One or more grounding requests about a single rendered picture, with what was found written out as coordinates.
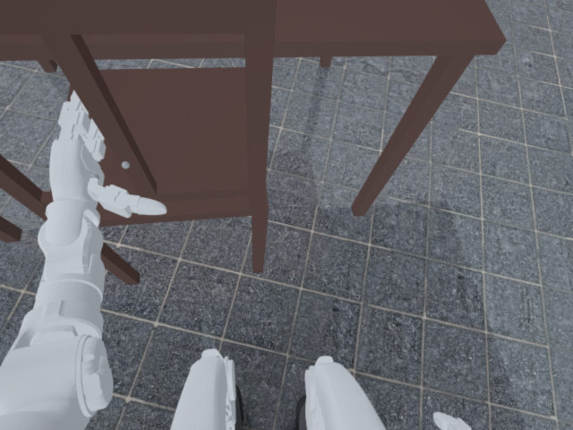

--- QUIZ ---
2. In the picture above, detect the robot left forearm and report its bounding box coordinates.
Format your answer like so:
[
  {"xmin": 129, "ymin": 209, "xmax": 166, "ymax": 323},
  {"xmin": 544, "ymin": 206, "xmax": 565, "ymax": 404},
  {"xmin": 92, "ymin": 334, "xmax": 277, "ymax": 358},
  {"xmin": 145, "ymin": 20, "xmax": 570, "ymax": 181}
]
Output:
[{"xmin": 0, "ymin": 199, "xmax": 106, "ymax": 374}]

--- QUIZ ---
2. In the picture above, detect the robot left hand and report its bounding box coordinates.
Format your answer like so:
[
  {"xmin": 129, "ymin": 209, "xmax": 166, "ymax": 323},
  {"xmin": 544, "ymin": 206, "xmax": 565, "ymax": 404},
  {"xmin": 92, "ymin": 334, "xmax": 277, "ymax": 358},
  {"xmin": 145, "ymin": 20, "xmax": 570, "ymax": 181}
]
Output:
[{"xmin": 49, "ymin": 91, "xmax": 167, "ymax": 218}]

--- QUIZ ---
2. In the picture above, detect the robot right thigh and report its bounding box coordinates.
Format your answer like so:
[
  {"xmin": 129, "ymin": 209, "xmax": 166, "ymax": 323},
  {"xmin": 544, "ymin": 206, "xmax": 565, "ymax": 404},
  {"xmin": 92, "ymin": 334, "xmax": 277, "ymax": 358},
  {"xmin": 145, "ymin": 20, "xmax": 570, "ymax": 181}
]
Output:
[{"xmin": 304, "ymin": 362, "xmax": 386, "ymax": 430}]

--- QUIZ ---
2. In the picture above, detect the robot right shin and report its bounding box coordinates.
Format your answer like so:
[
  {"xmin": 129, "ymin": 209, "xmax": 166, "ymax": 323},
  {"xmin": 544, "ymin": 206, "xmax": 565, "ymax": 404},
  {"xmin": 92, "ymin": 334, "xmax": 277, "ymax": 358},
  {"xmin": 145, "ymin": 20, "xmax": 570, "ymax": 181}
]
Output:
[{"xmin": 305, "ymin": 356, "xmax": 333, "ymax": 430}]

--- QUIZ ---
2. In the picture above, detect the robot right hand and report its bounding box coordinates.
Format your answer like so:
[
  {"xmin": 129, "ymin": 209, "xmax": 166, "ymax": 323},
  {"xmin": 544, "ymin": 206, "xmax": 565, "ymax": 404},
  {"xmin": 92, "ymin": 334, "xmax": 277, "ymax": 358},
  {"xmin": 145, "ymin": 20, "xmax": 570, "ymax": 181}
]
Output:
[{"xmin": 433, "ymin": 412, "xmax": 471, "ymax": 430}]

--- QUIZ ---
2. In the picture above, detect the table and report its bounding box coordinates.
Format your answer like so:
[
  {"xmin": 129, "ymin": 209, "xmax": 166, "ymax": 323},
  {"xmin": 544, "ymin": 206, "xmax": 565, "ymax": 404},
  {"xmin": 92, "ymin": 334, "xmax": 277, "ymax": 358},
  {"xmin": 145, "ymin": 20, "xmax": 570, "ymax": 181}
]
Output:
[{"xmin": 0, "ymin": 0, "xmax": 507, "ymax": 243}]

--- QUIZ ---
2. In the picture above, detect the chair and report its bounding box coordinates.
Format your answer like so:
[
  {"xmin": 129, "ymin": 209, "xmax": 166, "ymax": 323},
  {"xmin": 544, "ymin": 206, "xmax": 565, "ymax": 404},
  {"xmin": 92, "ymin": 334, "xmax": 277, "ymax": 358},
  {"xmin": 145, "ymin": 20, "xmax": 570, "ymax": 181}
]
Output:
[{"xmin": 0, "ymin": 0, "xmax": 277, "ymax": 285}]

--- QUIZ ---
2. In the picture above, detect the robot left upper arm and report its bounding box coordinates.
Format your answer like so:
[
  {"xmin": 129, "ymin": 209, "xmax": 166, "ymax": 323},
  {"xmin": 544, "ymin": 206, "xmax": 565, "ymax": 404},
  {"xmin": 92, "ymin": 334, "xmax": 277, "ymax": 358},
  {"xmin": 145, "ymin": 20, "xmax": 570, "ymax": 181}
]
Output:
[{"xmin": 0, "ymin": 334, "xmax": 114, "ymax": 430}]

